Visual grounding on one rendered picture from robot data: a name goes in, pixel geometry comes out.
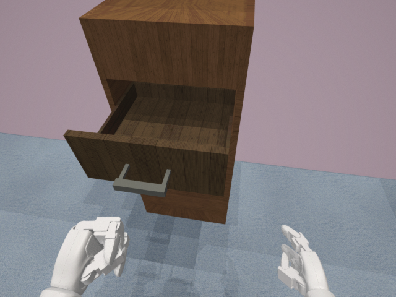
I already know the cabinet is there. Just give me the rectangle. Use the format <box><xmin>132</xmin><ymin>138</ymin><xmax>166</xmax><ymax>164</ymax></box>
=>
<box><xmin>79</xmin><ymin>0</ymin><xmax>255</xmax><ymax>224</ymax></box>

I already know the robot right hand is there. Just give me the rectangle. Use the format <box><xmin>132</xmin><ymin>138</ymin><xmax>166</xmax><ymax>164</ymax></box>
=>
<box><xmin>278</xmin><ymin>225</ymin><xmax>329</xmax><ymax>297</ymax></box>

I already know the handle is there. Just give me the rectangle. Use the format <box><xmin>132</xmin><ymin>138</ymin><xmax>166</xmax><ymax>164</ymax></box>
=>
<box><xmin>112</xmin><ymin>164</ymin><xmax>171</xmax><ymax>197</ymax></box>

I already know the robot left hand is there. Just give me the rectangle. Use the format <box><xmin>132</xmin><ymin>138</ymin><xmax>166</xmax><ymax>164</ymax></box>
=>
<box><xmin>50</xmin><ymin>217</ymin><xmax>130</xmax><ymax>295</ymax></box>

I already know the drawer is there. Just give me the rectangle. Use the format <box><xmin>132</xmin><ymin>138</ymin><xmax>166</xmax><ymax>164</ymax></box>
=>
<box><xmin>63</xmin><ymin>81</ymin><xmax>236</xmax><ymax>197</ymax></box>

